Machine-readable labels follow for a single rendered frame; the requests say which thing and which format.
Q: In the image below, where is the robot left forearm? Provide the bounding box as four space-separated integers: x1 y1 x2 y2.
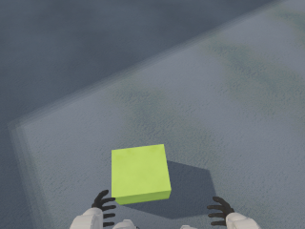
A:
70 207 104 229

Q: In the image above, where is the robot left shin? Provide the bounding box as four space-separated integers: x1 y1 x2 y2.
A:
123 219 133 224

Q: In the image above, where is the robot right hand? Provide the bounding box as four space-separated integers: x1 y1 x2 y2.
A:
207 197 234 226

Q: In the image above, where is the robot left hand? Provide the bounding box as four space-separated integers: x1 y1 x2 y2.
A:
91 190 116 227

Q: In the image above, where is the robot right forearm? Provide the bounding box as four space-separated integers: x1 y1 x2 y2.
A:
226 212 261 229

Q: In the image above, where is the carton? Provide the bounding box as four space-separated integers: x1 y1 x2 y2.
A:
112 144 172 205

